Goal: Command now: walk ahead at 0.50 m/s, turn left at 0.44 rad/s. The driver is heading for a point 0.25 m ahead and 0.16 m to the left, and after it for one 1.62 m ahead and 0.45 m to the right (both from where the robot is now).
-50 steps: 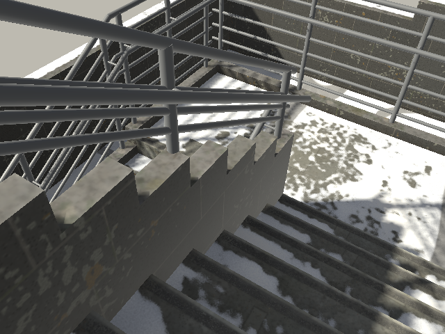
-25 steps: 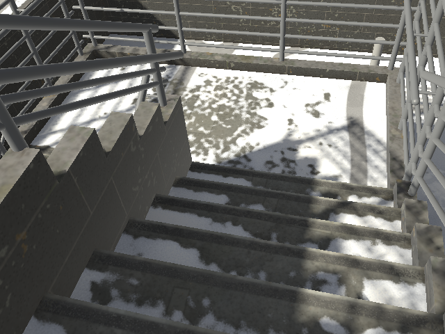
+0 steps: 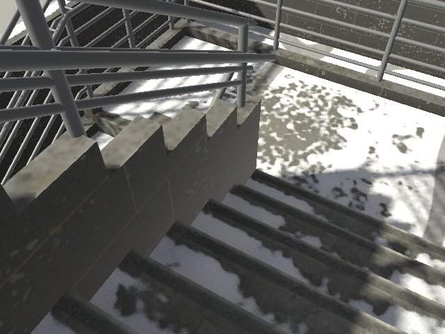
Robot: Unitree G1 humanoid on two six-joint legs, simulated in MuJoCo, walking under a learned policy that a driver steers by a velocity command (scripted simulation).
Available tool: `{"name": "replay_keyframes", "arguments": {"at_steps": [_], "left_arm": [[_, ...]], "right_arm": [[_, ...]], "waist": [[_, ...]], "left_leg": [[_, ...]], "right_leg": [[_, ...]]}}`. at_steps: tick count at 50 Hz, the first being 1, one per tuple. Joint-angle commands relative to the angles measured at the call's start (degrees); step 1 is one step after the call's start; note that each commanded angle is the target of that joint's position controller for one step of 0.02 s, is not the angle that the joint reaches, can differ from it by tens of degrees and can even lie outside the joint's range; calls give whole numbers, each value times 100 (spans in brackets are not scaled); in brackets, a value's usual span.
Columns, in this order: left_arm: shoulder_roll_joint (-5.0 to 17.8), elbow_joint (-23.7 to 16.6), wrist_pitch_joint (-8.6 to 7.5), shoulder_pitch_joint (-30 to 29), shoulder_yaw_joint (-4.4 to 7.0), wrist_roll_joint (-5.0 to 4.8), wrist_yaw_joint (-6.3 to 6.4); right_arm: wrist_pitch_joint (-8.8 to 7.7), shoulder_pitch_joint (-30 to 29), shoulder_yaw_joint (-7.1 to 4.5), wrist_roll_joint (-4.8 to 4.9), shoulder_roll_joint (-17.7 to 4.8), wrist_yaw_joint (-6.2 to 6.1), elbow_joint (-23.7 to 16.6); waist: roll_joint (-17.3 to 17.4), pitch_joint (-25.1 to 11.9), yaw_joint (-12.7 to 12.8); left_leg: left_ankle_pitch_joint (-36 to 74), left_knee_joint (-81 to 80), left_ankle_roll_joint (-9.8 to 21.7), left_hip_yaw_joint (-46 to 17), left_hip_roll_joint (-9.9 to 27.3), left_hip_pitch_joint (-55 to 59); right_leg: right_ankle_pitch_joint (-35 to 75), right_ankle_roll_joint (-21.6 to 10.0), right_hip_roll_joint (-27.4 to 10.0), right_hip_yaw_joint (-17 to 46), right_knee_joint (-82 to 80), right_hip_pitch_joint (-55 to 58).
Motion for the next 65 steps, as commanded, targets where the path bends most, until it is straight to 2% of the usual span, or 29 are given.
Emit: {"name": "replay_keyframes", "arguments": {"at_steps": [1, 3, 4, 5, 6, 7, 9, 10, 12, 15, 19, 25, 28, 31, 33, 34, 35, 36, 37, 40, 43, 46, 48, 56, 58, 60, 62, 63, 65], "left_arm": [[490, 86, 55, 477, 35, 121, 106], [807, 143, 168, 140, 114, 137, 159], [865, 174, 150, 4, 190, 3, 110], [665, -48, 145, -110, 229, 20, 73], [441, -435, 131, 504, 122, -221, 75], [817, -560, 142, 90, 129, -198, 136], [853, -769, 218, -817, 116, 116, -34], [1107, -787, 232, -910, 189, 243, -89], [640, -994, 418, -1624, 77, 216, -100], [325, -258, 448, -298, 26, -184, -138], [649, -851, 420, -2217, 122, 39, -281], [673, -1368, 320, -3308, 220, -81, -390], [407, -1276, 388, -3134, 183, -123, -549], [890, -227, 386, -460, 419, -69, -475], [1387, -54, 376, 145, 444, -193, -482], [1512, -234, 447, 214, 505, -416, -469], [1529, -185, 465, 85, 533, -379, -322], [1009, -384, 504, -753, 362, -241, -254], [1155, -458, 405, -898, 323, -2, -207], [814, -497, 64, -1498, 92, -148, -155], [1247, -441, 11, -1191, 241, -196, -115], [933, -375, 112, -482, 280, -154, -39], [931, -322, 117, 56, 307, -75, 44], [641, -528, 170, -384, 221, -111, -93], [572, -420, 332, -282, 201, 30, 85], [878, -400, 398, -531, 261, 35, 89], [537, -518, 388, 195, 298, -326, -42], [621, -568, 347, 667, 237, -448, 66], [901, -691, 459, -439, 258, 46, 9]], "right_arm": [[-146, -602, 166, -10, 30, -114, -256], [-130, 1452, -18, -135, -482, -320, 340], [-96, 2324, -126, -183, -656, -348, 550], [-74, 2473, -252, -211, -1173, -329, 649], [-103, 2794, -253, -56, -1351, -342, 684], [-57, 2805, -262, 178, -1189, -335, 637], [-18, 2405, -270, 59, -1063, -496, 573], [-74, 1934, -174, 47, -799, -506, 366], [-214, 1605, -124, 146, -693, -538, 548], [-403, 1169, -179, -11, -795, -329, 399], [-459, 1483, -71, 124, -283, -445, 710], [-372, 2286, -78, -249, -687, -667, 846], [-268, 2224, -57, -238, -786, -762, 866], [-284, 1917, -62, -197, -826, -738, 760], [-217, 2439, -34, -22, -412, -704, 487], [-242, 1880, -32, 40, -738, -704, 17], [-206, 1243, 6, -27, -639, -751, -73], [-90, 905, 12, -141, -688, -737, 74], [33, 1209, 33, -89, -555, -703, 46], [255, 875, 89, -179, -352, -685, -49], [266, 1329, 40, -319, -370, -575, 262], [195, 301, -182, -160, -898, -509, 38], [99, -598, -137, -159, -714, -486, -224], [-205, -591, 97, -62, -250, -409, -669], [-290, 14, 89, 98, -321, -570, -556], [-346, 1700, -72, 50, -582, -598, -81], [-265, 3102, -205, -148, -1207, -459, 193], [-250, 3225, -124, -50, -996, -310, 105], [-202, 2523, -338, 119, -1245, -362, -11]], "waist": [[-504, 885, 182], [-598, -4, -779], [39, -464, -1397], [733, -442, -1208], [1282, -1905, -859], [288, -2365, -1161], [-62, -1327, -985], [-584, -711, -707], [-502, 203, -286], [379, -666, 219], [309, -34, -401], [95, 916, -1237], [44, 939, -1208], [-475, -167, -69], [-1936, -1224, -331], [-1708, -1919, 105], [-1037, -1289, 144], [91, -247, -129], [-606, -42, -448], [-150, 668, -1075], [-878, -202, -1079], [-312, -3, -548], [-338, 188, -95], [-716, 255, 322], [-790, 359, 192], [-317, -91, -662], [1034, -1499, -756], [936, -1851, -711], [1321, -997, -824]], "left_leg": [[-125, -1244, 29, 225, 72, 586], [-339, -1465, 155, 524, -72, 2659], [188, -1879, 220, 435, -2, 4275], [1321, -536, 448, -104, 578, 5706], [4009, 1535, 1423, -1603, 1981, 8037], [2618, 855, 1844, -2195, 2154, 7680], [-2887, -681, 2174, -3119, 2059, 5719], [-3345, -864, 1960, -3063, 1987, 4233], [-2462, -1405, 1486, -2035, 1300, 1377], [-456, -554, 834, -426, 498, 625], [-5098, 68, 584, -1012, 551, 1160], [-4591, 1318, 685, -1325, 875, 1996], [-3986, 1982, 710, -1318, 1142, 1512], [-1785, 5221, 469, -42, 674, 1436], [-8080, 10130, -7, 521, -361, -2105], [-7594, 10018, -95, 445, -310, -3103], [-7045, 9103, -250, 179, -155, -3487], [-6224, 8346, -183, -3, 131, -2965], [-5975, 7563, -230, -171, 286, -2393], [-3967, 4240, -556, -244, 250, -993], [-2692, 3242, -670, -248, 304, 126], [-2126, 2236, -600, -663, 413, -1661], [-2305, 1772, -669, -700, 327, -2243], [-825, -793, -597, -287, -246, 1267], [-473, -1846, -606, -683, 118, 1678], [169, -2656, -522, -401, 387, 3235], [2307, 927, -132, -914, 1712, 6939], [1301, 1345, 166, -1645, 2296, 7304], [-4653, -520, 1357, -3098, 2665, 5011]], "right_leg": [[5417, -458, -948, 559, 116, -270], [6921, -500, -931, 605, 2574, -624], [5748, -311, -495, 192, 4463, -1514], [496, -212, 129, 22, 6457, -3760], [64, -36, -177, 1037, 6856, -5502], [469, 75, -429, 1037, 6427, -5726], [943, 39, -573, 1131, 5685, -6279], [1843, 94, -775, 1265, 4316, -5680], [3186, 392, -801, 1244, 1771, -3777], [5708, 88, -247, 754, 1365, -1786], [7915, -150, -407, 1487, -92, -3026], [6726, -134, -88, 1731, -1363, -3994], [6168, -465, -270, 1101, -1571, -2851], [5902, -767, 90, 357, -2596, -277], [10145, -1610, -1477, 2339, -126, 2554], [8273, -2150, -2048, 3532, -1073, 2865], [5572, -2331, -2347, 4383, -2208, 1899], [4584, -1765, -1728, 3659, -2429, 326], [4634, -1898, -1947, 4063, -2277, -801], [4729, -1255, -706, 3067, -2570, -3369], [6608, -1441, -896, 3308, -2365, -2559], [4911, -1611, -616, 3632, -1815, -589], [4527, -1680, -662, 4046, -1641, 24], [4241, -1066, 469, 3364, -179, -1890], [4076, -1021, 630, 3384, 843, -1460], [4179, -985, 812, 2858, 2990, -1724], [-824, -659, 1176, 1900, 6765, -4705], [-258, -675, 667, 1839, 6893, -5722], [1532, -487, 100, 1421, 6497, -6360]]}}
Velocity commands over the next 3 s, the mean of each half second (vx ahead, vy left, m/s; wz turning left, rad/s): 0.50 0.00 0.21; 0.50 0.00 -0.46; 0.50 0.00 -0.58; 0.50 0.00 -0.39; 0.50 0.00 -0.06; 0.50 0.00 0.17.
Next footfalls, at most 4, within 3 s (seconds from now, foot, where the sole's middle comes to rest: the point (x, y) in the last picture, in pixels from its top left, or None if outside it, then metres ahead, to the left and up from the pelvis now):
0.08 left None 0.24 0.09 -0.86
0.62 right None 0.52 -0.09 -1.04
1.22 left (246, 279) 0.89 0.04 -1.21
1.78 right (303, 267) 1.08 -0.23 -1.39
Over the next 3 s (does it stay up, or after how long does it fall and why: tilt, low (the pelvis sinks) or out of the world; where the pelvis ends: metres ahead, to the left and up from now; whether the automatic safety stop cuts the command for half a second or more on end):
stays up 1.53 -0.52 -0.97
